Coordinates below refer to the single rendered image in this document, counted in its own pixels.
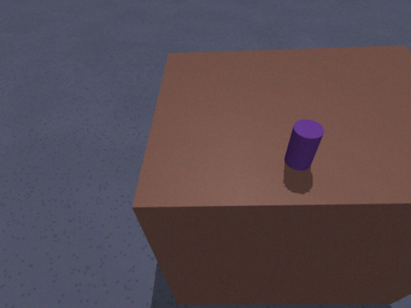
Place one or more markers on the can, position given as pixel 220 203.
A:
pixel 304 141

